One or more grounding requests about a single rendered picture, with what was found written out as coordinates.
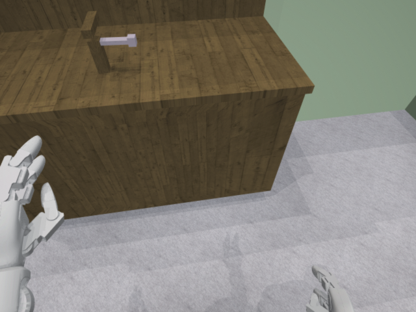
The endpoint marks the left robot forearm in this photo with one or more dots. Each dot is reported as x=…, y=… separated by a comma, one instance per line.
x=14, y=294

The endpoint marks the right robot hand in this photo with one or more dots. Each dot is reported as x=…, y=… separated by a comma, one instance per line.
x=337, y=299

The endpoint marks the counter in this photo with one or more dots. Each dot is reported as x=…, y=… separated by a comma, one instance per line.
x=203, y=107

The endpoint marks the tap lever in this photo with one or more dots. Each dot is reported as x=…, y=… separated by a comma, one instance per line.
x=130, y=40

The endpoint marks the left robot hand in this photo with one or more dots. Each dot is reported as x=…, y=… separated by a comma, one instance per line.
x=17, y=176

